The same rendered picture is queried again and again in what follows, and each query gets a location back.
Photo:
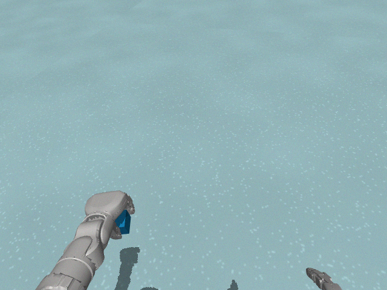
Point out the left robot arm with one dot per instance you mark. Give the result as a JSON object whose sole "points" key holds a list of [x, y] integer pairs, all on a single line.
{"points": [[83, 256]]}

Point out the small box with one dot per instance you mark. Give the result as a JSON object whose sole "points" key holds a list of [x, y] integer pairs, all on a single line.
{"points": [[123, 222]]}

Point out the left robot hand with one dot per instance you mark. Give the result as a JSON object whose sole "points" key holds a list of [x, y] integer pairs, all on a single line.
{"points": [[112, 203]]}

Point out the right robot hand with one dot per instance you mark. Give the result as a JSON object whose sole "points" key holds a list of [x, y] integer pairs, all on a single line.
{"points": [[322, 280]]}

